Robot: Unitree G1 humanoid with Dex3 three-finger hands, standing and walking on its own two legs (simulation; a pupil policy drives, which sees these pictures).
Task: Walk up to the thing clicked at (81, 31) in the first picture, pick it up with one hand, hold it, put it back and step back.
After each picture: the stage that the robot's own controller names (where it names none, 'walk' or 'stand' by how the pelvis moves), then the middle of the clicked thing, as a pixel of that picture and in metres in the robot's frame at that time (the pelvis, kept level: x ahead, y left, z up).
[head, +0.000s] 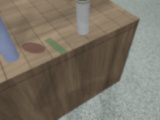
stand; (82, 12) +0.76 +0.04 +0.06
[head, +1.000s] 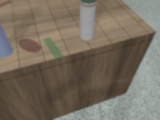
rise first; (87, 15) +0.68 +0.04 +0.08
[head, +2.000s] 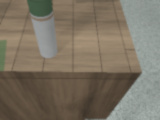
rise first; (44, 28) +0.47 +0.21 +0.10
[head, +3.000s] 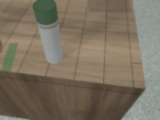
rise first; (50, 35) +0.48 +0.17 +0.09
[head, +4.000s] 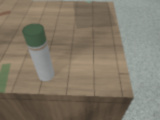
stand; (40, 55) +0.45 +0.20 +0.05
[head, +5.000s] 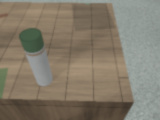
stand; (38, 60) +0.43 +0.20 +0.05
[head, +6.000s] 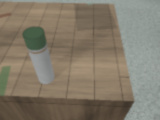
stand; (41, 58) +0.44 +0.20 +0.05
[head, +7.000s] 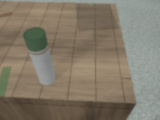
stand; (41, 59) +0.43 +0.19 +0.05
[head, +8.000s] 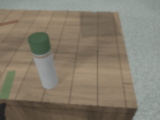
rise first; (45, 63) +0.43 +0.20 +0.06
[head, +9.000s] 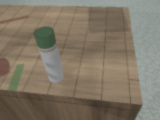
go down; (50, 57) +0.45 +0.19 +0.06
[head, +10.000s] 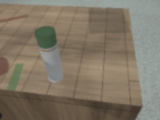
go down; (51, 57) +0.45 +0.18 +0.06
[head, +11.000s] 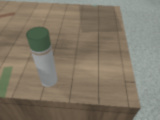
go down; (44, 60) +0.43 +0.18 +0.07
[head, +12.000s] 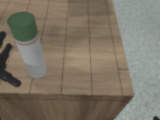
close in; (31, 50) +0.43 +0.19 +0.08
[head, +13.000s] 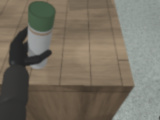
close; (39, 40) +0.45 +0.16 +0.11
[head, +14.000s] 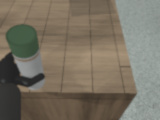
lift; (29, 63) +0.37 +0.18 +0.11
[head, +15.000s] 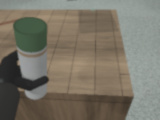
lift; (34, 64) +0.30 +0.17 +0.19
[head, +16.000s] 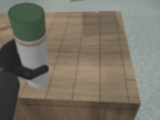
hold; (33, 53) +0.31 +0.16 +0.23
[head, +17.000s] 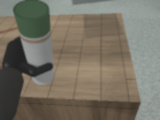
hold; (38, 50) +0.32 +0.14 +0.24
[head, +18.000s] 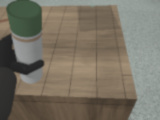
crouch; (28, 49) +0.34 +0.17 +0.21
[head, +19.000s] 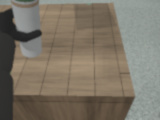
lower; (27, 20) +0.44 +0.18 +0.24
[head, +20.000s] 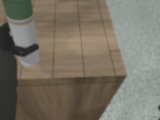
lower; (24, 34) +0.47 +0.17 +0.12
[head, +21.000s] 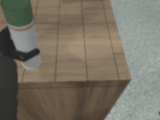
lower; (25, 38) +0.45 +0.18 +0.12
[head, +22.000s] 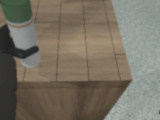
lower; (24, 35) +0.46 +0.18 +0.12
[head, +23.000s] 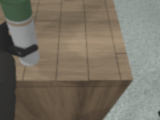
rest; (23, 34) +0.46 +0.18 +0.12
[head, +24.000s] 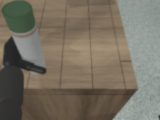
withdraw; (28, 43) +0.43 +0.18 +0.11
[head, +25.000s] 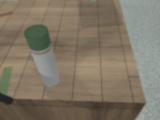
sink last; (45, 59) +0.41 +0.17 +0.08
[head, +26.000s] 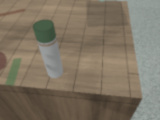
stand; (50, 52) +0.46 +0.19 +0.07
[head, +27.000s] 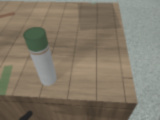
stand; (42, 59) +0.43 +0.19 +0.06
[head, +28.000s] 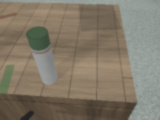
stand; (44, 59) +0.43 +0.19 +0.06
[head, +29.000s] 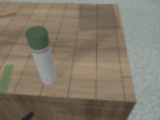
stand; (43, 58) +0.43 +0.20 +0.06
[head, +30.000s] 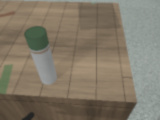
stand; (43, 58) +0.43 +0.19 +0.06
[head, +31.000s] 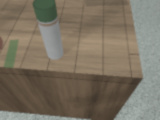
walk; (50, 32) +0.51 +0.16 +0.07
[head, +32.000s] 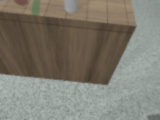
walk; out of the picture +0.83 +0.11 +0.07
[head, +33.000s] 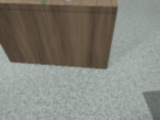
stand; out of the picture +1.16 +0.23 +0.07
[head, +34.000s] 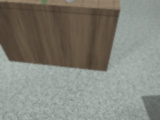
stand; out of the picture +1.14 +0.15 +0.06
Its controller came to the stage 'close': yes
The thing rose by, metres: 0.21
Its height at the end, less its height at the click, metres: +0.00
